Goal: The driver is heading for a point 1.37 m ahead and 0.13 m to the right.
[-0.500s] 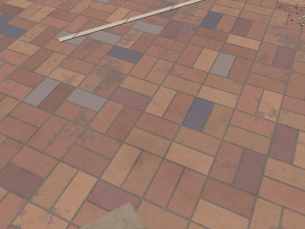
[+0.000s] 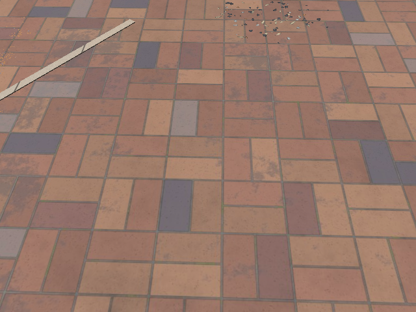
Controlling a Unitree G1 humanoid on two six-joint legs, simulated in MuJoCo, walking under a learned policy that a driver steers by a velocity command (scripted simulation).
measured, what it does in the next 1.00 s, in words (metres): walks ahead: right foot, then left foot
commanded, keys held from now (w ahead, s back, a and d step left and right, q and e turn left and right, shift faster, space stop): w+e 0.28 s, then w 0.20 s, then w+q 0.52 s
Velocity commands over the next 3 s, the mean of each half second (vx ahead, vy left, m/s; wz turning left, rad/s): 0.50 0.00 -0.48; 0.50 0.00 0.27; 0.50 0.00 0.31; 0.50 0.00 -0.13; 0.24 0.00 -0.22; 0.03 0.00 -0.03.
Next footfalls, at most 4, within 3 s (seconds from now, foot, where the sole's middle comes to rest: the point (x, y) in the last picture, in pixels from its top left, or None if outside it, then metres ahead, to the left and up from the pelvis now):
0.18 right None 0.25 -0.15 -0.78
0.72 left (212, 274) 0.61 -0.02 -0.78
1.20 right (265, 204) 0.87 -0.24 -0.78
1.68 left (187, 160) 1.10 0.04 -0.78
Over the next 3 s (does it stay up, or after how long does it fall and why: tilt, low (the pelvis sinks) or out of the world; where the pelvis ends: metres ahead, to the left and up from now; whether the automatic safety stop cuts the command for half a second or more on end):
stays up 1.37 -0.06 -0.01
